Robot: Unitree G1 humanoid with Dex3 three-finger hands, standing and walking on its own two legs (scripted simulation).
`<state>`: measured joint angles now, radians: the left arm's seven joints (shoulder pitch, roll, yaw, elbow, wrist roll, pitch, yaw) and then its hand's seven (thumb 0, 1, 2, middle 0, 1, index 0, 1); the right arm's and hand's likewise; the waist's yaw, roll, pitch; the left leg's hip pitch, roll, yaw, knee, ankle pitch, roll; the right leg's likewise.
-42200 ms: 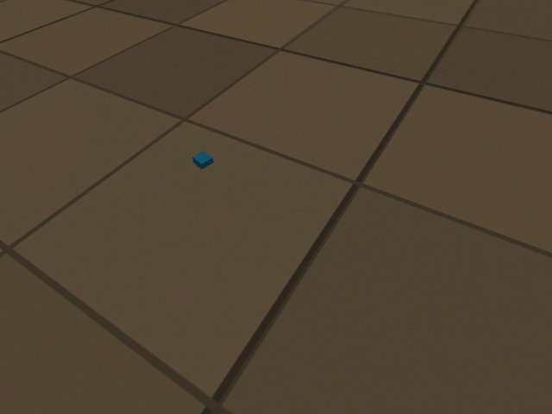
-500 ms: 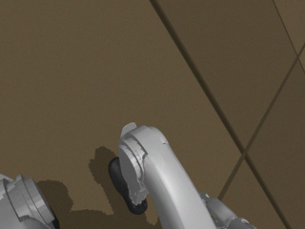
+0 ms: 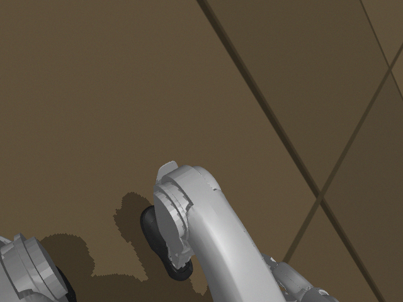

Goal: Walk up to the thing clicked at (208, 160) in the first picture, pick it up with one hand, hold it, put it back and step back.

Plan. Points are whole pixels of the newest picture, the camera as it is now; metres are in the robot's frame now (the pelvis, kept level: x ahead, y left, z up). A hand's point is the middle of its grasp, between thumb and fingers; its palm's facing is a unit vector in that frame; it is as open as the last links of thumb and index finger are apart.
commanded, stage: rest palm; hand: left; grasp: from above
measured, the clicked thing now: out of the picture +0.50 +0.38 -0.29
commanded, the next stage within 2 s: none
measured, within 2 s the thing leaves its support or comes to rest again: neither
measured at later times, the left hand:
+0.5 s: hand out of the picture +0.47 +0.36 -0.25, palm faces -0.44 -0.14 -0.89, open 13.8 cm
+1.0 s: hand out of the picture +0.47 +0.36 -0.25, palm faces -0.44 -0.14 -0.89, open 13.6 cm
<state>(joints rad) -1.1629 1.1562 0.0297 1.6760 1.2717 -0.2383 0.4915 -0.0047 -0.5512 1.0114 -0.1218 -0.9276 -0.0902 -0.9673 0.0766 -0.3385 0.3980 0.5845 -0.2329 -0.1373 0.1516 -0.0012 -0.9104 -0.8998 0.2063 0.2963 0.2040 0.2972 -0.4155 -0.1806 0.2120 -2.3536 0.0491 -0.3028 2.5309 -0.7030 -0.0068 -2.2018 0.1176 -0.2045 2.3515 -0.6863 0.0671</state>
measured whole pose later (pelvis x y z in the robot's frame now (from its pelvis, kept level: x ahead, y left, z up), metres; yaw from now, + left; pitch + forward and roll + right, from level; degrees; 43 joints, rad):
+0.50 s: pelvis +0.00 +0.00 +0.00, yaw +0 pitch +28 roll -16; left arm -1.17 1.17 0.03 1.67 1.27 -0.24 0.49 0.00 -0.46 0.96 -0.15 -0.90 -0.14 -0.94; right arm 0.07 -0.34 0.41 0.58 -0.24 -0.14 0.15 0.00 -0.91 -0.90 0.21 0.30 0.20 0.30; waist -0.42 -0.18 0.22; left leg -2.35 0.05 -0.31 2.53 -0.70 -0.01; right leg -2.20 0.12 -0.21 2.34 -0.68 0.07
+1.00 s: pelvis +0.00 +0.00 +0.00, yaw +0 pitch +27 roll -16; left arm -1.17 1.18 0.02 1.67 1.26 -0.24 0.49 0.00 -0.42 0.93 -0.18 -0.87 -0.16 -0.90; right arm 0.07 -0.34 0.42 0.57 -0.24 -0.14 0.14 0.00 -0.91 -0.90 0.21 0.30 0.20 0.30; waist -0.42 -0.19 0.23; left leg -2.35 0.05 -0.31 2.53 -0.70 0.00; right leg -2.19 0.12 -0.21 2.34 -0.68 0.07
